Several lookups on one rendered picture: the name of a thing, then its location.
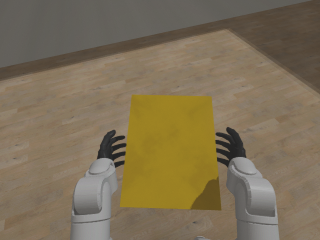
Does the robot right hand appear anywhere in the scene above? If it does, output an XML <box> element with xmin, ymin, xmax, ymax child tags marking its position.
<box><xmin>215</xmin><ymin>127</ymin><xmax>247</xmax><ymax>167</ymax></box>

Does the left robot forearm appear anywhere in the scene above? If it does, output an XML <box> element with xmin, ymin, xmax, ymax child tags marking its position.
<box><xmin>70</xmin><ymin>158</ymin><xmax>118</xmax><ymax>240</ymax></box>

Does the robot left hand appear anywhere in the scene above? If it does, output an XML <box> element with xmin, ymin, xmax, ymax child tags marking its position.
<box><xmin>97</xmin><ymin>130</ymin><xmax>127</xmax><ymax>168</ymax></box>

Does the right robot forearm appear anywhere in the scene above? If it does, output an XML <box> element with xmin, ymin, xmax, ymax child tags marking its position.
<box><xmin>226</xmin><ymin>157</ymin><xmax>280</xmax><ymax>240</ymax></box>

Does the carton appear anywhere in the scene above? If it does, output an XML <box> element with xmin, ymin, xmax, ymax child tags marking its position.
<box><xmin>120</xmin><ymin>94</ymin><xmax>222</xmax><ymax>211</ymax></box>

